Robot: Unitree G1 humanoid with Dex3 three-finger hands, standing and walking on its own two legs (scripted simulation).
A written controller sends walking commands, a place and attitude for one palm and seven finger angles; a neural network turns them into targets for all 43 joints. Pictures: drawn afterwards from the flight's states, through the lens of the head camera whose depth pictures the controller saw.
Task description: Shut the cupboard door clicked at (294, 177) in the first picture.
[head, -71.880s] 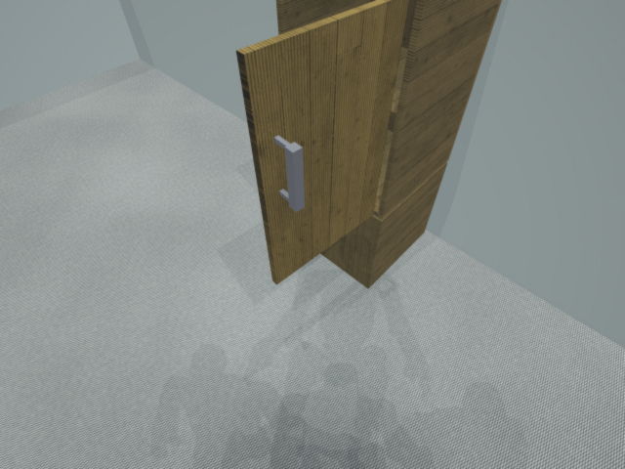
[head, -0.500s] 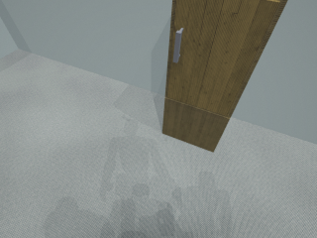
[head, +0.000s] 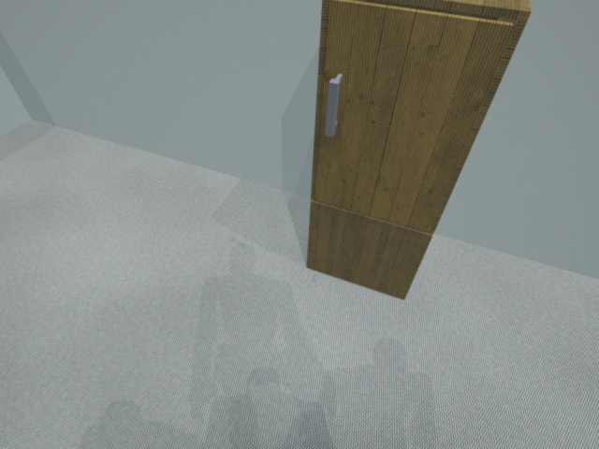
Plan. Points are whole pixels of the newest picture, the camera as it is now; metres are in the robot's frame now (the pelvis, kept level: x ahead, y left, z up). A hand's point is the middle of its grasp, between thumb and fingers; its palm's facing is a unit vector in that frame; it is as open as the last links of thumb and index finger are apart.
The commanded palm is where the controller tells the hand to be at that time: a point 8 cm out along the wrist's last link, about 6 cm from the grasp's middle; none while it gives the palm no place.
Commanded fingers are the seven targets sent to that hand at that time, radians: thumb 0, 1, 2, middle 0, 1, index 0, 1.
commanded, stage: let the arm hang, fingers relaxed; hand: left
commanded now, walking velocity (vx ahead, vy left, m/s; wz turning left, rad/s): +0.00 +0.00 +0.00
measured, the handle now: (334, 105) +0.89 -0.04 +0.01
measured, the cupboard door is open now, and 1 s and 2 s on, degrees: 0 0 0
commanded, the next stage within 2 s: look to check the result in 0.18 s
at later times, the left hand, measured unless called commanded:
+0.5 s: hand out of the picture -0.03 +0.16 -0.18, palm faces +0.02 -0.98 -0.19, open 7.4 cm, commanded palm none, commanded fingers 0.00 0.90 0.90 -0.20 -0.30 -0.20 -0.30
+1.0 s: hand out of the picture +0.00 +0.16 -0.18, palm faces +0.01 -0.98 -0.20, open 7.4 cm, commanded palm none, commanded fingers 0.00 0.90 0.90 -0.20 -0.30 -0.20 -0.30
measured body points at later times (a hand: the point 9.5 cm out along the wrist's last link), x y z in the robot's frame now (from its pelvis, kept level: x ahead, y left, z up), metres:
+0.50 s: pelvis +0.00 +0.00 +0.00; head +0.00 +0.00 +0.45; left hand -0.03 +0.21 -0.16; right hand -0.03 -0.21 -0.16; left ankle +0.04 +0.10 -0.74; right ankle -0.03 -0.14 -0.74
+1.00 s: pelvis +0.01 -0.02 +0.00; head +0.01 -0.02 +0.45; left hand +0.00 +0.21 -0.16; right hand +0.00 -0.24 -0.16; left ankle +0.04 +0.10 -0.74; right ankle -0.03 -0.14 -0.74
